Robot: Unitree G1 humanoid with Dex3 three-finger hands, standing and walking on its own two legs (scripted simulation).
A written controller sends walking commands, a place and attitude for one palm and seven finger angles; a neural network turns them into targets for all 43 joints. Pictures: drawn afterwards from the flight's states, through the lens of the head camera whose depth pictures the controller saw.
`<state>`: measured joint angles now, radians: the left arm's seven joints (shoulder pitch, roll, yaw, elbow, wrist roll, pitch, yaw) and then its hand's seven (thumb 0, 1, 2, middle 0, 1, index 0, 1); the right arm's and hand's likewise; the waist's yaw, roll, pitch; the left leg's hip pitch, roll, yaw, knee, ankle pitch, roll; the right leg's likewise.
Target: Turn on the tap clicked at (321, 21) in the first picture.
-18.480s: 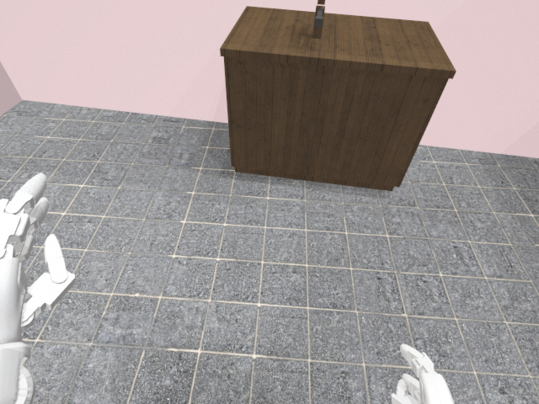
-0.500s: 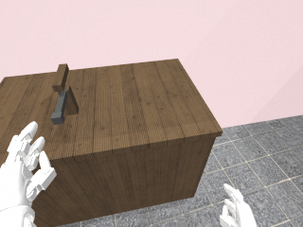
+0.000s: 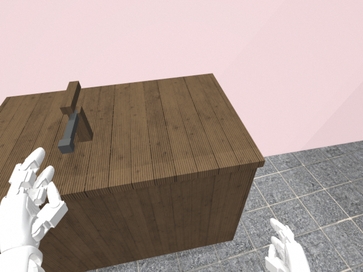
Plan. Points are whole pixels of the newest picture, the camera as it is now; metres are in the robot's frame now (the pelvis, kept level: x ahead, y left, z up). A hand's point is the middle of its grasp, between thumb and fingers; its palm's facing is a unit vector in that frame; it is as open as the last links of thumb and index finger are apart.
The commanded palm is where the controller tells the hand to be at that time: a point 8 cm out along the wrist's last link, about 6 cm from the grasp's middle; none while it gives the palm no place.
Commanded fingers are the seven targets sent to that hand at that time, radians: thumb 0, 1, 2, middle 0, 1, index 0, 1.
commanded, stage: turn the palm inward beside the body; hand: left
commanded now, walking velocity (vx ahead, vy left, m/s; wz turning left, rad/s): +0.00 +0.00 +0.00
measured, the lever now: (66, 146) +0.37 +0.35 +0.08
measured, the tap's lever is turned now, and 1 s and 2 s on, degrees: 0 0 0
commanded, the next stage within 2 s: reach beside the lever's end, fingers flat in 0.02 s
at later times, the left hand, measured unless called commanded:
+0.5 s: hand (56, 194) +0.21 +0.26 +0.13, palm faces +0.49 -0.87 -0.11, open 7.4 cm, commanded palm +0.16 +0.30 +0.14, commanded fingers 0.00 0.90 0.90 -0.20 -0.30 -0.20 -0.30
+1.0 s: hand (57, 178) +0.25 +0.29 +0.12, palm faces +0.51 -0.85 -0.11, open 7.5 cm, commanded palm +0.21 +0.33 +0.12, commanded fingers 0.00 0.90 0.90 -0.18 -0.24 -0.18 -0.24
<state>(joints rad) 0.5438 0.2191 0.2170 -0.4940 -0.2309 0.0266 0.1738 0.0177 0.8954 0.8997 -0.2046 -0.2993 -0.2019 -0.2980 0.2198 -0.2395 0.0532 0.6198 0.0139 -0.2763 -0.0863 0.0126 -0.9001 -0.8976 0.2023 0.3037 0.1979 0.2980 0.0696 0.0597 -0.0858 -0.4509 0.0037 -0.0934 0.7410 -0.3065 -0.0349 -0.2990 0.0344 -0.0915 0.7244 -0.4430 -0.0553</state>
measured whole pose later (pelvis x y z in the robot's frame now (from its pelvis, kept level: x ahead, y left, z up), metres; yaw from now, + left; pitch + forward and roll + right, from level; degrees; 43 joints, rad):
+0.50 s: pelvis +0.00 +0.00 +0.00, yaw +0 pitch +1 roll -1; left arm 0.41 0.24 0.29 -0.31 -0.24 -0.01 0.14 0.02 0.90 0.90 -0.20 -0.30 -0.20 -0.30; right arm 0.21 -0.24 0.04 0.66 0.01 -0.26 -0.10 0.01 -0.90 -0.90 0.20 0.30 0.20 0.30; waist 0.06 0.05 -0.07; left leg -0.45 0.01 -0.09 0.72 -0.30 -0.03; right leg -0.30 0.04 -0.09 0.70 -0.43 -0.05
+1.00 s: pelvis +0.00 +0.01 +0.00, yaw -1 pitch +2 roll -1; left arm 0.21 0.26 0.34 -0.08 -0.21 -0.06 0.16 0.02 0.90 0.90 -0.19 -0.26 -0.19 -0.26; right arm 0.20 -0.24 0.04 0.68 0.01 -0.21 -0.09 0.01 -0.90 -0.90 0.20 0.30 0.20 0.30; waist 0.04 0.05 -0.05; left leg -0.47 0.00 -0.08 0.72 -0.29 -0.02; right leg -0.32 0.03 -0.07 0.69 -0.41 -0.04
